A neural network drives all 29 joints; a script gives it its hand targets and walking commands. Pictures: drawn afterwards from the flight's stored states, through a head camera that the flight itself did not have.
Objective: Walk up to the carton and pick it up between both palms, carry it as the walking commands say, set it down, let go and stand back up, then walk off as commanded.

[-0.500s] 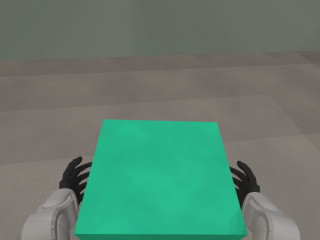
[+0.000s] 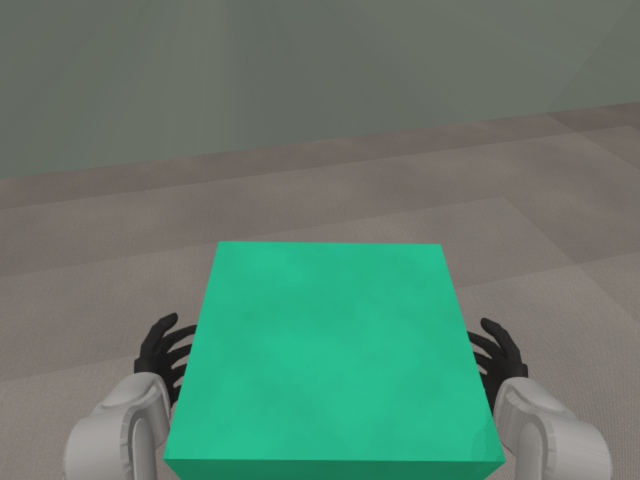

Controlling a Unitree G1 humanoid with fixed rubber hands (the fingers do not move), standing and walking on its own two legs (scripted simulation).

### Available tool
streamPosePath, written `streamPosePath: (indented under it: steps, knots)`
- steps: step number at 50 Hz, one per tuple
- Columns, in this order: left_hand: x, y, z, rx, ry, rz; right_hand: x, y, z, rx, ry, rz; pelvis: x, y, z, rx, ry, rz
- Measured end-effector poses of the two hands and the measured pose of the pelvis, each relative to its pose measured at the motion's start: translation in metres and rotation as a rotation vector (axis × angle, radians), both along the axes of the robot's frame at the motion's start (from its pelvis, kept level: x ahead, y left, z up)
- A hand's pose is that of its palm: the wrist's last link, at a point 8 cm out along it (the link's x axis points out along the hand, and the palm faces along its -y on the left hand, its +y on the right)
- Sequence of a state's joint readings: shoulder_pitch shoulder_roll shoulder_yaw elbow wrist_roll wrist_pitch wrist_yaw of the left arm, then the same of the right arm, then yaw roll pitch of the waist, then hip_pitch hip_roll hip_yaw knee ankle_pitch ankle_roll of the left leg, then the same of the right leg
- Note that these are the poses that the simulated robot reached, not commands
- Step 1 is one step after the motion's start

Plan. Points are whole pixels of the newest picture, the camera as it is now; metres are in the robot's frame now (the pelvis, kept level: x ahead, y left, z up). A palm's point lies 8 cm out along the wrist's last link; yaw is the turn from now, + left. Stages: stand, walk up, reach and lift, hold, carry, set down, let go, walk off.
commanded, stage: carry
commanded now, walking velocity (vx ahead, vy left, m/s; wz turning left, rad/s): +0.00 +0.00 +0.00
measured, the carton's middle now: (328, 374) +0.26 -0.02 +0.02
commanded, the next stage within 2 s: hold in 0.74 s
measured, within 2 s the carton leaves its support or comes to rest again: neither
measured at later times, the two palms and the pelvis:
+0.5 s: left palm (159, 391) +0.23 +0.18 +0.05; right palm (482, 388) +0.22 -0.19 +0.04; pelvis -0.01 +0.00 +0.00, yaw +0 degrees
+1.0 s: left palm (174, 382) +0.26 +0.18 +0.02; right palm (472, 400) +0.23 -0.19 +0.00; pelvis -0.01 +0.00 +0.01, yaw -2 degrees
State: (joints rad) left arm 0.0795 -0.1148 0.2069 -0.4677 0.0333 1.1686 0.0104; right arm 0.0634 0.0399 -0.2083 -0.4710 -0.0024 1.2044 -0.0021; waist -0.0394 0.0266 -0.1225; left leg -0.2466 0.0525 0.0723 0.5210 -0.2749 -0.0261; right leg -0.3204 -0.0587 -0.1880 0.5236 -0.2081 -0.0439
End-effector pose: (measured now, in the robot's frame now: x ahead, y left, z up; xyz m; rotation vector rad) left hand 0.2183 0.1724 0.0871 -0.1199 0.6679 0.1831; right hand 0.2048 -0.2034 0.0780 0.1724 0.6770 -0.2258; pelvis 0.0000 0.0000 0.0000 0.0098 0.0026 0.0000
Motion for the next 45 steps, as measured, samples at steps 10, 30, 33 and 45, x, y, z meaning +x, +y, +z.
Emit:
streamPosePath:
  steps: [10, 30, 33, 45]
  knots:
    - [-0.012, 0.013, -0.01, -0.005, 0.038, 0.054, 0.005, 0.013, -0.012, 0.018, 0.037, 0.035, -0.007, 0.001, 0.001, 0.001, 0.005, 0.004]
    - [0.017, 0.006, -0.043, 0.034, 0.046, -0.015, 0.023, 0.005, -0.04, -0.042, 0.04, 0.044, -0.006, 0.001, -0.001, 0.002, 0.018, -0.001]
    - [0.019, 0.004, -0.047, 0.04, 0.044, -0.021, 0.025, 0.004, -0.043, -0.048, 0.039, 0.047, -0.005, -0.001, -0.001, 0.002, 0.019, -0.002]
    - [0.028, 0.005, -0.077, 0.195, 0.136, -0.162, 0.027, 0.005, -0.079, -0.166, 0.129, 0.157, -0.007, -0.002, 0.005, -0.007, -0.072, -0.033]
